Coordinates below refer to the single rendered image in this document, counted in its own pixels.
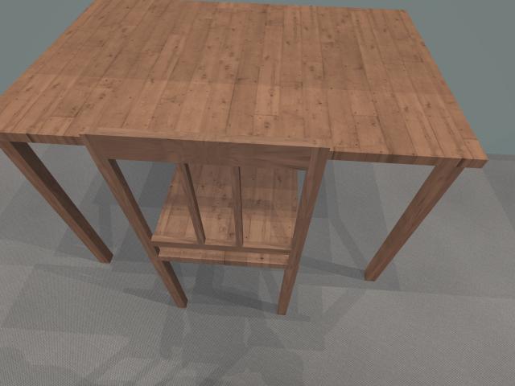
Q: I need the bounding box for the chair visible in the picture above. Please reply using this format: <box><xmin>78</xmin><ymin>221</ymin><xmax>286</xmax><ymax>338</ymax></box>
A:
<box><xmin>78</xmin><ymin>126</ymin><xmax>330</xmax><ymax>315</ymax></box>

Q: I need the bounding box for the table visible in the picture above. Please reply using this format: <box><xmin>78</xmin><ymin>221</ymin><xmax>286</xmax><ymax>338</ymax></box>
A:
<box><xmin>0</xmin><ymin>0</ymin><xmax>488</xmax><ymax>281</ymax></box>

